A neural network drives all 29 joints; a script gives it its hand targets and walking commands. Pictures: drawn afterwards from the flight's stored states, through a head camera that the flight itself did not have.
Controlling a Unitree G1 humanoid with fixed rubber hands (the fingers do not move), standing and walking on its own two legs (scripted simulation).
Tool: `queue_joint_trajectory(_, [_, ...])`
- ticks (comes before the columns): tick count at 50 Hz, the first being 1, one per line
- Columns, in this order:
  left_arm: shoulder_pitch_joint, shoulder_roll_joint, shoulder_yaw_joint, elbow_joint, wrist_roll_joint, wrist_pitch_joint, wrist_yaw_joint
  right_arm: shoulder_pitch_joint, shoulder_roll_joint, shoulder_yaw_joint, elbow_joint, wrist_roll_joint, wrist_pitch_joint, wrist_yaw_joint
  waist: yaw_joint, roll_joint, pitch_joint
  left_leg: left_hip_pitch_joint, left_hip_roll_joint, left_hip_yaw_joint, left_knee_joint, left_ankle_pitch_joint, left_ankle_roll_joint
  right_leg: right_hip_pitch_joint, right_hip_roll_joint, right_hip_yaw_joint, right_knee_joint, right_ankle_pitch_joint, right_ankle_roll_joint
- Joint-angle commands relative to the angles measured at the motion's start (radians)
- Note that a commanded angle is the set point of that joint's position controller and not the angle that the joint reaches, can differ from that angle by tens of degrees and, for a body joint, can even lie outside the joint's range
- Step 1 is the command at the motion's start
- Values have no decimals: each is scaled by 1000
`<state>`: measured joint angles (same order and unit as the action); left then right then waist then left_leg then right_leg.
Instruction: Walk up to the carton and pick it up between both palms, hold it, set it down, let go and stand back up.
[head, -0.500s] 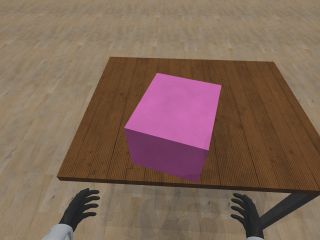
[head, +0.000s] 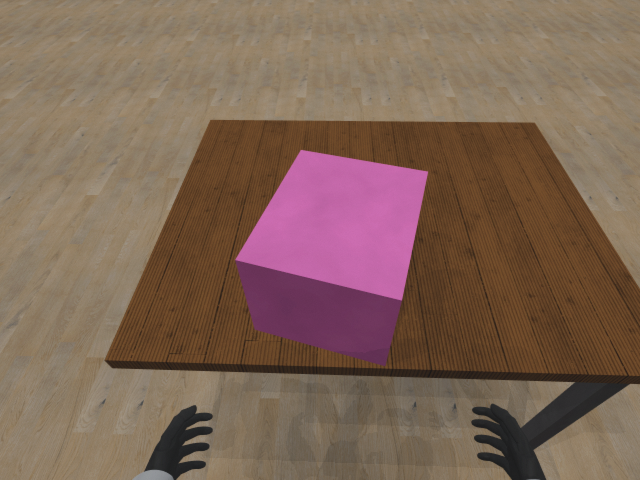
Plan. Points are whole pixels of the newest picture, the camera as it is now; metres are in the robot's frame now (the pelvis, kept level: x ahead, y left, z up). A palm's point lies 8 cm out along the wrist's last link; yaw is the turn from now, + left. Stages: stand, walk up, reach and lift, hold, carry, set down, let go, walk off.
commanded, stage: set down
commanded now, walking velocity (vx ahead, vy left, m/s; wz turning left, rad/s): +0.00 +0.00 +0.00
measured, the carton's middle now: (340, 251) +0.48 +0.01 -0.03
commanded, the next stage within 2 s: let go in 0.14 s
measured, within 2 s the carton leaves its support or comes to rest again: neither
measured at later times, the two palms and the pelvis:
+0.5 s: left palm (180, 474) +0.15 +0.21 -0.08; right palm out of the picture +0.15 -0.23 -0.07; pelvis -0.01 -0.01 +0.00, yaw +0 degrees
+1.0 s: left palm out of the picture +0.07 +0.27 -0.09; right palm out of the picture +0.08 -0.24 -0.11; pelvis -0.02 +0.01 +0.00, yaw +1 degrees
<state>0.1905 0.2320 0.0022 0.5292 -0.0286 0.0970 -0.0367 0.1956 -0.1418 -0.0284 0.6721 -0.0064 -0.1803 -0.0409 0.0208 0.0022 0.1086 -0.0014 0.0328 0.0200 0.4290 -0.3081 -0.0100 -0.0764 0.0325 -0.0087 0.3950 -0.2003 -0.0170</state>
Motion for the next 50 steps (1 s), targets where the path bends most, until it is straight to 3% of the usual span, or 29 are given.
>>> queue_joint_trajectory(1, [-82,96,40,-124,17,0,28,-75,-102,-31,-75,-17,-28,25,-4,21,-75,-126,-23,58,-81,293,-24,65,-16,-5,-63,142,-16])
queue_joint_trajectory(13, [-67,69,33,-138,30,20,52,-73,-127,-39,-39,-24,-43,52,-9,-11,-99,-137,-35,64,-90,280,-5,93,-26,8,-58,205,-2])
queue_joint_trajectory(31, [-86,67,22,-153,24,39,67,-64,-130,-57,-97,-28,0,65,-8,14,-64,-227,-18,68,-117,141,7,85,-28,18,-43,72,-11])
queue_joint_trajectory(32, [51,132,64,-44,52,-51,72,0,-208,-46,-30,-8,71,44,30,137,-70,-254,38,-63,-45,240,22,-24,-123,73,-3,225,-1])
queue_joint_trajectory(34, [60,148,66,-9,43,-105,61,29,-205,-37,-55,0,111,39,2,77,-70,-216,65,-93,-61,169,37,-60,-141,90,-11,194,3])
queue_joint_trajectory(38, [32,126,56,2,44,-153,50,39,-213,-34,-42,0,123,42,-12,-5,-139,-165,68,-100,-45,202,34,-63,-136,90,-3,245,-2])
queue_joint_trajectory(50, [101,156,40,59,34,-152,52,74,-240,-28,6,-6,139,56,-13,-22,-60,-228,55,-123,-90,65,37,-111,-135,87,-8,104,0])
